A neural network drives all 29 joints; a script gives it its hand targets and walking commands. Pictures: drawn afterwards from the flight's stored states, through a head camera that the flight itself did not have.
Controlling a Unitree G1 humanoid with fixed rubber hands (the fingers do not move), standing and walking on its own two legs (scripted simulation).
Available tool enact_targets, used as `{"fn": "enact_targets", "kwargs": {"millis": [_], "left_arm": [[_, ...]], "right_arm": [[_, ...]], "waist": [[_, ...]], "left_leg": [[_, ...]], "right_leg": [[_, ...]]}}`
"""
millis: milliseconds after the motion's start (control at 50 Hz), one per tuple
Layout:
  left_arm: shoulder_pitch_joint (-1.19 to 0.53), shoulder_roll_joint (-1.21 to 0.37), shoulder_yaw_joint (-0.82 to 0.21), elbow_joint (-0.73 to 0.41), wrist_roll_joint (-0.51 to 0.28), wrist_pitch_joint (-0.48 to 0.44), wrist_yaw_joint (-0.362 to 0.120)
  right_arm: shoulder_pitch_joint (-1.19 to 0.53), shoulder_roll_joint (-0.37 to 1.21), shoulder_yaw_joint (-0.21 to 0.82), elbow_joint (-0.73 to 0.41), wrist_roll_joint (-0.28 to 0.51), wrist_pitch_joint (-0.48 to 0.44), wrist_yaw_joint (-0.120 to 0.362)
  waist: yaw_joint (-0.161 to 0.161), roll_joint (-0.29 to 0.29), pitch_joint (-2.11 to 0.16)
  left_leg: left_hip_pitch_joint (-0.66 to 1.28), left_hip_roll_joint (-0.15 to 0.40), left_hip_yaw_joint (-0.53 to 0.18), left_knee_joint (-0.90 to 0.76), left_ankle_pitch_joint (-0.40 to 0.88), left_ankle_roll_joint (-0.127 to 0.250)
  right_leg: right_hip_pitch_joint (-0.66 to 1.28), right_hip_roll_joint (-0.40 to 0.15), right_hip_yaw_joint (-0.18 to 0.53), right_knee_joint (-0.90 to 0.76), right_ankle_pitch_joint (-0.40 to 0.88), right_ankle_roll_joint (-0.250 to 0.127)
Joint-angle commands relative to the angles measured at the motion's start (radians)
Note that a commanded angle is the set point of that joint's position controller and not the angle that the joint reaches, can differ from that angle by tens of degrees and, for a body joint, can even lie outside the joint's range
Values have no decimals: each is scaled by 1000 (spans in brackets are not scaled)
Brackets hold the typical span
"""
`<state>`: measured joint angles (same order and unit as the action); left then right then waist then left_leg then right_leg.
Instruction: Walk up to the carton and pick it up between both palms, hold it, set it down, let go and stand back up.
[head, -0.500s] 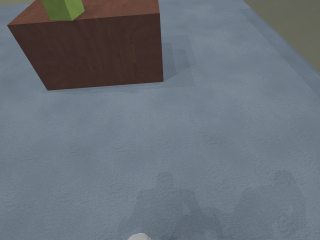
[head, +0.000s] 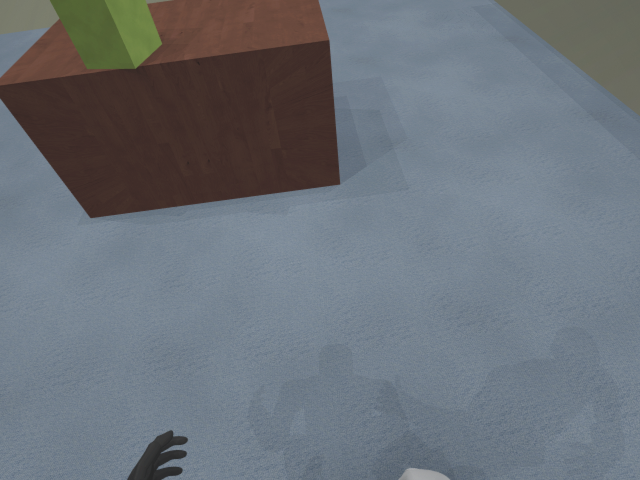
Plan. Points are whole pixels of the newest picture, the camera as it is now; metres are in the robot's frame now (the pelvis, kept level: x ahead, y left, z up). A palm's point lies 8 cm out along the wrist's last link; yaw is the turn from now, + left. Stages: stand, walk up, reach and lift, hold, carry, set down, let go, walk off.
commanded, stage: walk up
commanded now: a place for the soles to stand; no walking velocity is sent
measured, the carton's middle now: (109, 20) +1.61 +0.67 +0.04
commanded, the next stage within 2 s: none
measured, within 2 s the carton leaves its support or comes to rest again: neither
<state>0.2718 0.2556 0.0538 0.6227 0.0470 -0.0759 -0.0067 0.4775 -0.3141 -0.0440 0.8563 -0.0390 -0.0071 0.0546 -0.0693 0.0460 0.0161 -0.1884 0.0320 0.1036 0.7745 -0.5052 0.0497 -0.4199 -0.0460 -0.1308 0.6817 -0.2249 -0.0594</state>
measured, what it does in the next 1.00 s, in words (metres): walks ahead: left foot, then right foot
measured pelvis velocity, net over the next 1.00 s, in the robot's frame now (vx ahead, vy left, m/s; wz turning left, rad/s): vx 0.47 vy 0.20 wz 0.15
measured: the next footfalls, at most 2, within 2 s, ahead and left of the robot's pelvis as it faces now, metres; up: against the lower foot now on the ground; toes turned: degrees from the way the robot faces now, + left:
left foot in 0.38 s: +0.35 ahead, +0.26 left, +0.00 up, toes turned +15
right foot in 0.78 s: +0.54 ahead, +0.06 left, +0.00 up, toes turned +1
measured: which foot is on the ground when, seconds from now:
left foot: up 0.00-0.36, down 0.38-0.78, up 0.80-1.00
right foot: down 0.00-0.38, up 0.40-0.76, down 0.78-1.00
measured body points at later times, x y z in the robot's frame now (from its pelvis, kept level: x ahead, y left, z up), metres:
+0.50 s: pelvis +0.24 +0.13 +0.00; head +0.26 +0.14 +0.45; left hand +0.21 +0.41 -0.13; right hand +0.43 -0.10 -0.10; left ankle +0.31 +0.25 -0.71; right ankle +0.16 -0.05 -0.63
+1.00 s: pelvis +0.47 +0.20 +0.01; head +0.49 +0.16 +0.46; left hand +0.49 +0.48 -0.07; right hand +0.60 -0.05 -0.13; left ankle +0.50 +0.34 -0.65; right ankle +0.50 +0.07 -0.71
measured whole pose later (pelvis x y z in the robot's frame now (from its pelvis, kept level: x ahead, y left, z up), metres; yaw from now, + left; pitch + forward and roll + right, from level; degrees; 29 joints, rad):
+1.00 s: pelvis +0.47 +0.20 +0.01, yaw +9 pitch -3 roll -2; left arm 0.42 0.26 0.03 0.67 0.06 -0.08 0.04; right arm 0.32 -0.32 -0.05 0.70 -0.05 0.03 0.09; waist 0.00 0.13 0.07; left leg -0.54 0.11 0.03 1.08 -0.36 -0.04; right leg -0.22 -0.05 -0.12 0.59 -0.32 0.00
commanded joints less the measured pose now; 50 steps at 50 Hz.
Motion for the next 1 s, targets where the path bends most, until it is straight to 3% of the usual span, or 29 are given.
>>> {"fn": "enact_targets", "kwargs": {"millis": [0,20,40,80,100,160,220,260,300,320,340,360,380,400,420,460,500,580,640,700,740,760,780,800,820,860,900,960,980], "left_arm": [[370,269,82,24,20,7,62],[266,252,73,14,4,5,71],[192,219,57,14,5,-4,69],[114,175,30,10,11,-24,58],[102,169,26,23,13,-35,53],[133,178,22,59,18,-50,47],[153,204,30,75,10,-47,41],[176,215,37,81,5,-37,38],[186,222,40,79,1,-22,40],[178,228,40,71,3,-11,42],[159,237,37,63,4,-1,40],[188,202,21,57,6,7,34],[264,136,0,36,8,13,22],[280,110,-6,-38,-23,13,2],[180,166,12,-72,-29,18,-1],[173,125,3,-75,-36,19,-3],[240,121,10,-39,-20,26,-6],[188,98,20,-45,-18,40,-18],[154,83,29,-50,-20,25,-19],[137,92,43,-63,-20,14,-15],[211,104,57,-60,-19,5,-1],[304,135,70,-48,-12,0,14],[387,248,94,-50,27,-4,33],[400,274,91,-46,12,8,48],[337,254,83,-43,0,12,62],[228,219,61,-49,12,2,66],[174,191,41,-41,10,-12,58],[164,198,34,-12,7,-26,50],[162,209,36,-5,7,-28,48]], "right_arm": [[-116,-129,-20,-163,-26,3,3],[-139,-124,-27,-168,-33,17,4],[-133,-104,-26,-169,-28,21,8],[-92,-98,-35,-162,-24,18,23],[-82,-83,-33,-164,-16,15,33],[-173,-35,-23,-195,-2,7,49],[-250,-1,-15,-215,-2,-14,65],[-280,9,-17,-227,-6,-26,72],[-287,-3,-25,-232,-11,-30,67],[-257,-8,-31,-228,-11,-34,61],[-173,-22,-43,-207,-13,-39,51],[-38,-71,-67,-166,-24,-44,33],[102,-165,-91,-131,-32,-46,15],[84,-280,-112,-162,-11,-46,-7],[-4,-282,-107,-176,28,-36,-28],[-127,-207,-78,-177,19,-25,-44],[-180,-129,-54,-178,4,-36,-39],[-172,-118,-41,-159,-4,-57,-27],[-176,-127,-38,-154,-1,-54,-15],[-164,-134,-38,-144,1,-42,-3],[-171,-130,-31,-148,5,-28,2],[-154,-94,-18,-158,0,-23,2],[-101,-27,8,-202,-7,-21,7],[-141,-117,-13,-237,-30,-1,1],[-204,-147,-25,-248,-35,16,0],[-153,-117,-21,-237,-19,22,7],[-119,-101,-25,-232,-16,21,21],[-168,-55,-17,-244,-6,21,40],[-193,-44,-16,-253,-4,18,45]], "waist": [[183,-128,-6],[145,-97,96],[121,-114,143],[74,-139,142],[61,-152,132],[81,-160,150],[94,-180,126],[98,-187,116],[88,-161,107],[63,-145,107],[10,-129,69],[-52,-30,-23],[-105,147,-161],[-97,284,-228],[-96,141,-190],[-35,97,-61],[30,96,-5],[35,73,63],[36,109,57],[48,26,63],[103,-21,62],[151,-96,23],[186,-324,-53],[189,-207,-43],[172,-122,48],[118,-137,80],[83,-185,81],[86,-217,89],[94,-206,96]], "left_leg": [[-657,0,-177,504,-30,-32],[-683,33,-180,567,54,-53],[-680,65,-179,553,106,-68],[-570,99,-206,462,171,-92],[-529,110,-219,418,178,-92],[-522,133,-186,232,229,-89],[-386,112,-97,15,338,-57],[-271,73,-36,-69,394,-33],[-213,51,-16,-107,381,-10],[-167,40,-10,-134,346,2],[-49,6,15,-179,335,16],[131,-31,-1,-195,304,37],[376,80,-211,-188,146,97],[438,302,-711,-399,-65,221],[326,347,-769,-501,-119,255],[132,318,-552,-469,-40,242],[-28,278,-417,-483,5,221],[-113,284,-324,-542,18,233],[-159,243,-219,-538,30,202],[-213,212,-157,-478,-67,174],[-312,185,-102,-337,-90,124],[-375,141,-39,-101,10,80],[-522,27,61,293,11,-11],[-608,-4,-77,471,-72,-42],[-655,44,-126,553,-4,-56],[-632,88,-147,540,83,-76],[-538,112,-162,444,116,-90],[-488,133,-140,251,154,-99],[-454,139,-126,177,181,-94]], "right_leg": [[501,-490,937,-555,-818,-177],[412,-467,806,-530,-744,-196],[356,-423,656,-507,-603,-204],[263,-351,409,-503,-355,-172],[256,-347,327,-497,-239,-176],[266,-340,183,-501,-11,-200],[248,-271,14,-473,65,-160],[219,-250,-40,-463,62,-143],[233,-274,-37,-430,59,-139],[231,-292,-48,-363,110,-138],[199,-274,-89,-230,161,-123],[160,-215,-137,21,197,-89],[-11,-143,-140,354,25,-42],[-250,7,-21,594,-377,6],[-282,-23,143,698,-305,3],[-296,-73,174,688,-215,12],[-207,-107,177,541,-190,35],[-165,-107,147,277,-163,54],[-44,-71,113,97,-46,41],[100,-6,48,-4,25,25],[282,20,47,-65,13,2],[415,-8,131,-109,-102,-25],[537,-306,620,-326,-484,-132],[491,-427,953,-481,-626,-221],[416,-419,889,-481,-636,-242],[345,-356,641,-432,-432,-216],[262,-301,462,-424,-229,-191],[240,-277,307,-413,1,-199],[219,-272,268,-409,11,-197]]}}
